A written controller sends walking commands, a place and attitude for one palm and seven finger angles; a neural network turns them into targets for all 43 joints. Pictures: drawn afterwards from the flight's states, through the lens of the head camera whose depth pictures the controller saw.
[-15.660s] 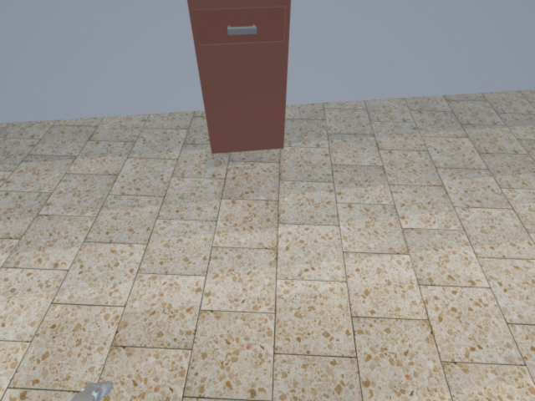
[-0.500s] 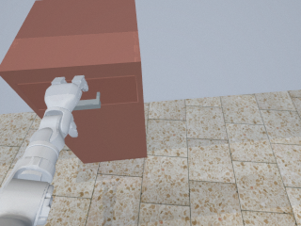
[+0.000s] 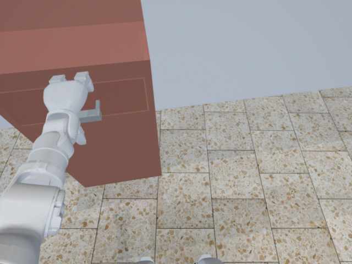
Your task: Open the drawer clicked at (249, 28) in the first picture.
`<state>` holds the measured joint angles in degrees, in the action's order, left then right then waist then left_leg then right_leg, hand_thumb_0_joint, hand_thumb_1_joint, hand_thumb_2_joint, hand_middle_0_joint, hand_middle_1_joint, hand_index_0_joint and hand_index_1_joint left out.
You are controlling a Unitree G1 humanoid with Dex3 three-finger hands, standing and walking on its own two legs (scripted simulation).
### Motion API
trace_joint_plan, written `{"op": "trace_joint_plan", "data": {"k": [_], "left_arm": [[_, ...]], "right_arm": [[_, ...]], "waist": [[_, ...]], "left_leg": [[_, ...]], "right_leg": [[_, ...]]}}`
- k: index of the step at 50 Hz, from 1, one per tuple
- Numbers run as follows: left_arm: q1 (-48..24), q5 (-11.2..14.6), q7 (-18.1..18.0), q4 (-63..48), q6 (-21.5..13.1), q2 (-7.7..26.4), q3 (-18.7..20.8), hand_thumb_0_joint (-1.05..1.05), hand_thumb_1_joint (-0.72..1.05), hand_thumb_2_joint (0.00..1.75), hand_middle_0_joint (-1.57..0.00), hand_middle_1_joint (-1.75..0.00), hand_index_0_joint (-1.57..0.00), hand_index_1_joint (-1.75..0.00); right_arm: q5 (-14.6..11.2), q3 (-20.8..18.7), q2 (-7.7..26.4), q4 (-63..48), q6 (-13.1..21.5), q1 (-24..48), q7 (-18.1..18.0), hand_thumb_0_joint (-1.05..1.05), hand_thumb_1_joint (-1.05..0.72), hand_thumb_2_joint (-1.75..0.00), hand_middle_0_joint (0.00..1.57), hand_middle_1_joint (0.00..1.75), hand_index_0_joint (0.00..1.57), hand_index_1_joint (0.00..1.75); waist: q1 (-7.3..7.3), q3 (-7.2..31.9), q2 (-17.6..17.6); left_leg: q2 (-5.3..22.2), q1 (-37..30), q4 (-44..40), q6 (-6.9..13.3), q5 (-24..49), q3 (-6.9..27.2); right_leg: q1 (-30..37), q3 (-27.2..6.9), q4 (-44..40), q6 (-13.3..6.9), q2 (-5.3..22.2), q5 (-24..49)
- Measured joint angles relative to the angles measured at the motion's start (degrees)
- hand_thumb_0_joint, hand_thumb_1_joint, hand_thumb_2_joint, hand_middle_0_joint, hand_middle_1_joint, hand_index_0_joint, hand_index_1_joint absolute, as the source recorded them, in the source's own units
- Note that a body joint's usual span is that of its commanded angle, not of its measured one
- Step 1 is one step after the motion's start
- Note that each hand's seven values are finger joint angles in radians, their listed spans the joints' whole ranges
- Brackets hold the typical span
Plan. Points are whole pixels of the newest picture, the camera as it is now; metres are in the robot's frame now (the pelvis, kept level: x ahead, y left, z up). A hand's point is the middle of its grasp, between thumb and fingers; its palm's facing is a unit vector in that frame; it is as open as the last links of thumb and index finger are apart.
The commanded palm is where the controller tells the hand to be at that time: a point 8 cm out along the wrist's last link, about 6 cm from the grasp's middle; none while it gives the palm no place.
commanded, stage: move the hooked fingers above the handle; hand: left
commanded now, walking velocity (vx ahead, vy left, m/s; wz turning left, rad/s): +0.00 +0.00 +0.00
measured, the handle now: (78, 111) +0.52 +0.25 -0.03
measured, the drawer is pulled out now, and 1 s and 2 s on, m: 0.00 0.00 0.00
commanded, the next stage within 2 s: lower the fingers behind the handle in 0.74 s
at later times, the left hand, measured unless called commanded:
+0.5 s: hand (71, 112) +0.48 +0.24 +0.02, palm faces -0.03 -0.05 -1.00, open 13.8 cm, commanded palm +0.47 +0.24 +0.08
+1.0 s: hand (71, 115) +0.47 +0.24 +0.02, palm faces -0.08 -0.03 -1.00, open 13.8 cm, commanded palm +0.47 +0.23 +0.07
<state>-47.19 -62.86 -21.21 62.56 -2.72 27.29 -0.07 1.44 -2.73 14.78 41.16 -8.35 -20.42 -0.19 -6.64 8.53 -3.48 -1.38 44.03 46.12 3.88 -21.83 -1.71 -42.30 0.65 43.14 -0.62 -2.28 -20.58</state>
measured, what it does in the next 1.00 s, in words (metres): stands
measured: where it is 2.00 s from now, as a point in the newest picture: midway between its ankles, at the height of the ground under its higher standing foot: outside the picture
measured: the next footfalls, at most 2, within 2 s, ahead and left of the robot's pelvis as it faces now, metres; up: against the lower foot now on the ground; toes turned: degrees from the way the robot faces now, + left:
none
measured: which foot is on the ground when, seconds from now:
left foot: down 0.00-1.00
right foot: down 0.00-1.00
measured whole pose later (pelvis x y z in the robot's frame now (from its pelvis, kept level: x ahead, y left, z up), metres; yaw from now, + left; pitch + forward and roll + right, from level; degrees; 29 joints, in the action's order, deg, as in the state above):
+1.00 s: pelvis +0.00 +0.00 +0.00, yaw +0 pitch +20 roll -2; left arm -45.9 -62.1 -18.0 62.9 -5.3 29.8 -0.9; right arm 1.1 -2.7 14.6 40.2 -7.5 -21.1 -1.0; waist -6.5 8.5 -3.4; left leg -1.2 44.1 46.1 3.6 -22.0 -1.1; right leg -42.0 1.1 42.6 -0.9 -2.6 -20.6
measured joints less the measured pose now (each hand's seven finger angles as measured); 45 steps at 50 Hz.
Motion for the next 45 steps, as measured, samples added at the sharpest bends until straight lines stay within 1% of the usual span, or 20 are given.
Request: {"op": "trace_joint_plan", "data": {"k": [5, 9, 13, 17, 20, 22, 27, 30, 33, 36, 41, 45], "left_arm": [[-0.5, 0.1, 1.7, 1.7, 1.0, 1.5, 0.2, 0.00, -0.49, 0.30, -0.35, -1.22, -0.34, -1.23], [-0.3, 1.0, 3.8, 2.7, 1.0, 3.3, 1.2, 0.00, -0.49, 0.30, -0.33, -1.21, -0.33, -1.22], [0.2, 1.0, 5.2, 2.7, -0.7, 5.5, 1.0, 0.00, -0.49, 0.30, -0.33, -1.21, -0.32, -1.21], [0.2, 0.8, 5.6, 1.2, -3.6, 6.5, 0.2, 0.00, -0.49, 0.30, -0.32, -1.20, -0.32, -1.20], [0.1, 1.0, 4.9, -0.5, -5.4, 6.0, -0.4, 0.00, -0.49, 0.30, -0.32, -1.20, -0.32, -1.20], [0.0, 1.1, 4.0, -1.3, -5.9, 5.2, -0.3, 0.00, -0.49, 0.30, -0.32, -1.20, -0.32, -1.20], [-0.1, 0.8, 1.1, -0.3, -3.6, 3.0, -0.2, 0.00, -0.49, 0.30, -0.36, -1.23, -0.34, -1.22], [-0.1, 0.8, 0.5, 0.5, -1.8, 2.1, 0.0, 0.00, -0.49, 0.30, -0.36, -1.23, -0.35, -1.24], [-0.4, 0.7, 0.8, 1.2, 0.1, 1.6, -0.7, 0.00, -0.49, 0.30, -0.35, -1.22, -0.36, -1.24], [-0.4, 0.9, 1.9, 1.8, 0.7, 1.6, -0.6, 0.00, -0.49, 0.30, -0.34, -1.21, -0.35, -1.23], [0.0, 1.2, 4.0, 1.5, -0.2, 2.3, -0.3, 0.00, -0.49, 0.30, -0.33, -1.21, -0.34, -1.21], [0.7, 1.0, 4.2, 0.7, -1.6, 2.9, -0.2, 0.00, -0.49, 0.30, -0.32, -1.20, -0.33, -1.20]], "right_arm": [[-0.7, 0.7, -0.2, -0.6, -0.3, 0.3, -0.6, 0.01, -0.91, -0.90, 0.20, 0.30, 0.20, 0.30], [-1.1, 1.1, -0.1, -1.4, -0.2, 0.3, -1.3, 0.01, -0.91, -0.90, 0.20, 0.30, 0.20, 0.30], [-1.3, 1.0, 0.2, -1.9, 0.6, -0.3, -2.0, 0.01, -0.91, -0.90, 0.21, 0.30, 0.20, 0.30], [-1.0, 0.3, 0.5, -1.5, 1.5, -1.1, -2.3, 0.01, -0.91, -0.90, 0.21, 0.30, 0.20, 0.30], [-0.6, -0.3, 0.6, -0.6, 2.0, -1.5, -2.2, 0.01, -0.91, -0.90, 0.20, 0.30, 0.20, 0.30], [-0.3, -0.6, 0.7, -0.1, 2.0, -1.5, -1.9, 0.01, -0.91, -0.90, 0.20, 0.30, 0.20, 0.30], [0.1, -0.7, 0.8, 0.5, 1.6, -1.1, -0.8, 0.01, -0.91, -0.90, 0.20, 0.30, 0.20, 0.30], [0.0, -0.2, 0.5, 0.4, 1.1, -0.4, -0.4, 0.01, -0.91, -0.90, 0.20, 0.30, 0.20, 0.30], [-0.2, 0.1, -0.1, 0.0, 0.9, 0.1, -0.3, 0.01, -0.91, -0.90, 0.20, 0.30, 0.20, 0.30], [-0.5, 0.6, -0.6, -0.4, 0.7, 0.6, -0.4, 0.01, -0.91, -0.90, 0.20, 0.30, 0.20, 0.30], [-0.8, 1.1, -1.0, -1.3, 0.7, 0.5, -0.9, 0.00, -0.91, -0.89, 0.21, 0.30, 0.20, 0.30], [-0.7, 0.8, -0.8, -1.5, 0.8, -0.1, -1.1, 0.00, -0.90, -0.89, 0.21, 0.30, 0.20, 0.30]], "waist": [[-0.84, -0.3, 0.1], [-1.28, -0.7, 0.3], [-1.11, -1.3, 0.5], [-0.63, -1.4, 0.6], [-0.30, -0.9, 0.7], [-0.29, -0.5, 0.7], [-0.25, 0.4, 0.2], [-0.29, 0.5, 0.0], [-0.34, 0.3, -0.2], [-0.40, 0.1, -0.1], [-0.51, -0.2, 0.1], [-0.27, -0.2, 0.1]], "left_leg": [[0.4, -0.6, -0.8, -0.2, 0.6, -0.3], [0.7, -1.1, -1.5, -0.4, 1.1, -0.5], [0.8, -0.4, -1.2, -0.6, 1.3, -0.1], [0.6, 1.4, -0.1, -0.6, 1.1, 0.8], [0.4, 2.5, 1.0, -0.7, 0.6, 1.4], [0.4, 2.9, 1.5, -0.7, 0.2, 1.6], [0.3, 2.8, 2.0, -0.6, -0.5, 1.7], [0.3, 1.9, 1.5, -0.4, -0.5, 1.4], [0.3, 0.8, 0.6, -0.4, -0.2, 1.2], [0.3, -0.3, -0.3, -0.3, 0.1, 0.8], [0.3, -1.4, -1.3, -0.3, 0.5, 0.4], [0.3, -1.2, -1.2, -0.3, 0.4, 0.4]], "right_leg": [[0.4, -0.3, -0.7, -0.2, -0.4, 0.8], [0.7, -0.5, -1.3, -0.4, -0.7, 1.4], [0.2, -0.1, -1.2, -0.6, -0.8, 1.5], [-1.1, 0.8, -0.4, -0.7, -0.6, 1.1], [-1.9, 1.4, 0.2, -0.7, -0.4, 0.6], [-2.1, 1.6, 0.6, -0.7, -0.4, 0.2], [-1.8, 1.7, 0.8, -0.5, -0.4, -0.3], [-1.0, 1.3, 0.4, -0.4, -0.4, -0.3], [0.0, 1.1, -0.4, -0.3, -0.4, 0.0], [0.9, 0.7, -1.1, -0.3, -0.4, 0.4], [1.7, 0.3, -1.9, -0.3, -0.4, 0.8], [1.5, 0.2, -1.7, -0.3, -0.4, 0.6]]}}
